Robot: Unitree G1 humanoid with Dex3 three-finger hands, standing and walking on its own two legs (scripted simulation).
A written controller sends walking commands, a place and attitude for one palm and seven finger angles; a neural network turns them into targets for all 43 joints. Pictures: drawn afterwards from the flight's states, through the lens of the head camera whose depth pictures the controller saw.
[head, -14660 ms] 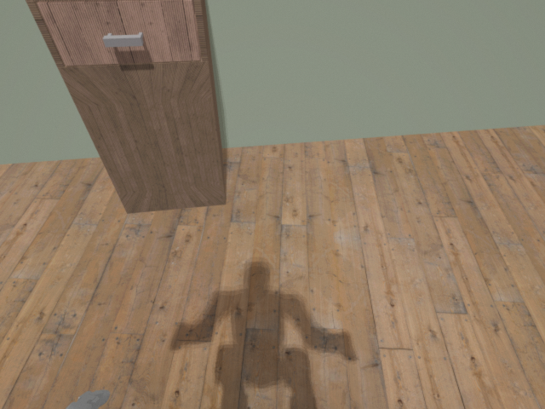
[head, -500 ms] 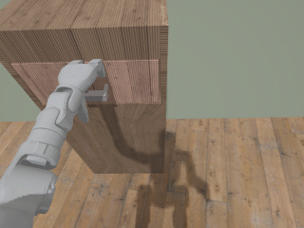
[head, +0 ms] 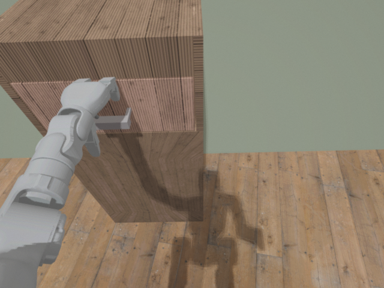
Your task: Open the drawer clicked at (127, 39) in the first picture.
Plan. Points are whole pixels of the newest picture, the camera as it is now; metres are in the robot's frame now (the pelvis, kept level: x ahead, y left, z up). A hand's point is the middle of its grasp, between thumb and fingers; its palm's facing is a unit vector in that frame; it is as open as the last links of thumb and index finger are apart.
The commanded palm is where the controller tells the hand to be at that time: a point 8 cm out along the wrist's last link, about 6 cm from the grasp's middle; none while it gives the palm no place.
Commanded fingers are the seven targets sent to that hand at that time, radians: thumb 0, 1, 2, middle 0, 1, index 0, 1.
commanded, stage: move the hooked fingers above the handle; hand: left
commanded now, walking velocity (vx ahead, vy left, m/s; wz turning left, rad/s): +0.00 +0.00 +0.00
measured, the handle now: (109, 117) +0.51 +0.21 +0.06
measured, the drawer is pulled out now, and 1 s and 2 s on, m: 0.00 0.00 0.00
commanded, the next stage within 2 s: none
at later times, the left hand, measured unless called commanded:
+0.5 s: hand (101, 112) +0.47 +0.20 +0.12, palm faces -0.01 -0.03 -1.00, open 13.6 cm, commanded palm +0.45 +0.24 +0.18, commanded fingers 0.00 -0.50 0.30 -0.30 -1.20 -0.30 -1.20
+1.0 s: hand (104, 113) +0.46 +0.20 +0.12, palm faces +0.03 -0.07 -1.00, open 13.8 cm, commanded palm +0.45 +0.24 +0.18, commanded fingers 0.00 -0.50 0.30 -0.30 -1.20 -0.30 -1.20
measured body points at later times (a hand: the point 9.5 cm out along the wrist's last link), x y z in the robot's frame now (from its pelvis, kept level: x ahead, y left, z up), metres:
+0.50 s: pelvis +0.00 +0.01 +0.00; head +0.03 -0.02 +0.45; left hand +0.46 +0.20 +0.17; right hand +0.07 -0.25 -0.14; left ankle +0.00 +0.12 -0.73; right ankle -0.04 -0.10 -0.73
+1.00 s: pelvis +0.00 +0.02 +0.00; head +0.04 +0.01 +0.44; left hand +0.46 +0.20 +0.17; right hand +0.06 -0.26 -0.13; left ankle +0.00 +0.12 -0.73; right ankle -0.04 -0.10 -0.73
